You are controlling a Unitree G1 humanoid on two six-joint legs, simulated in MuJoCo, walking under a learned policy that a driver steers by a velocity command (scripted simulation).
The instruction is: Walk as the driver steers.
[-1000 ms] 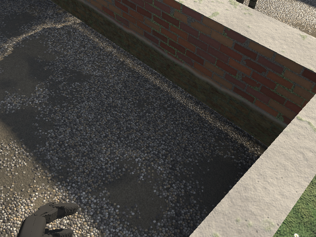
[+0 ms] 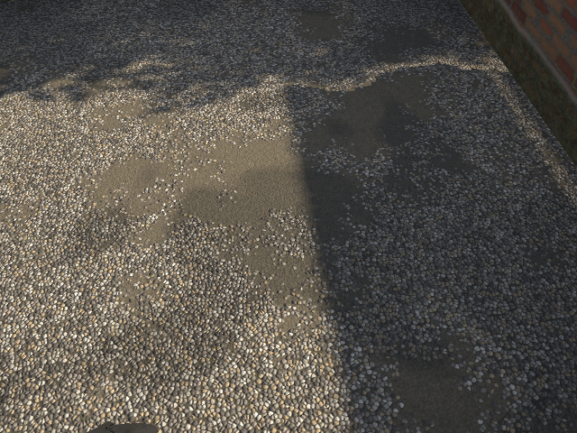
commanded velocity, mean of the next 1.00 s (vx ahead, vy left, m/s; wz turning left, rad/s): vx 0.50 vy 0.00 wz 0.38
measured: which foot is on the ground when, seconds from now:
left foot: up 0.00-0.20, down 0.22-0.50, up 0.52-0.76, down 0.78-1.00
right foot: down 0.00-0.24, up 0.26-0.46, down 0.48-1.00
